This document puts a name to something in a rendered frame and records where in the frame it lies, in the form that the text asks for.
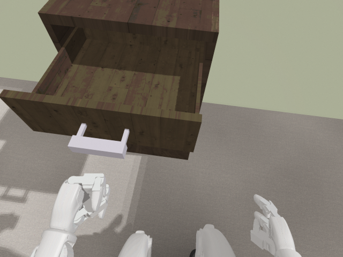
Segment left robot hand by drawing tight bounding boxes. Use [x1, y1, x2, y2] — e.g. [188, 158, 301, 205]
[49, 173, 110, 233]

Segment drawer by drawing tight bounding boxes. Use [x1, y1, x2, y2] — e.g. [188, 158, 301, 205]
[0, 27, 205, 152]

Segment left robot forearm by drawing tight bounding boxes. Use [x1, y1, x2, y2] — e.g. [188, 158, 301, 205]
[29, 228, 77, 257]

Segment robot left thigh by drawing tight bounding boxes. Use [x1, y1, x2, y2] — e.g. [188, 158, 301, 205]
[118, 233, 152, 257]

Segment robot thigh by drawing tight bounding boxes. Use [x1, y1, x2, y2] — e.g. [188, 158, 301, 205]
[118, 233, 152, 257]
[196, 228, 236, 257]

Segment right robot hand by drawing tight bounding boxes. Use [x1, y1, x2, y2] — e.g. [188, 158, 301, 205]
[250, 194, 296, 255]

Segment robot right thigh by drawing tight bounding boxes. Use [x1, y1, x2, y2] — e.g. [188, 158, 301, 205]
[196, 228, 236, 257]

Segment cabinet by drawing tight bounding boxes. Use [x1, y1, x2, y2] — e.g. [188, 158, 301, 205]
[38, 0, 219, 160]

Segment handle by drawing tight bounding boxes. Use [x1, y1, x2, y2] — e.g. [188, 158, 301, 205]
[68, 123, 130, 159]

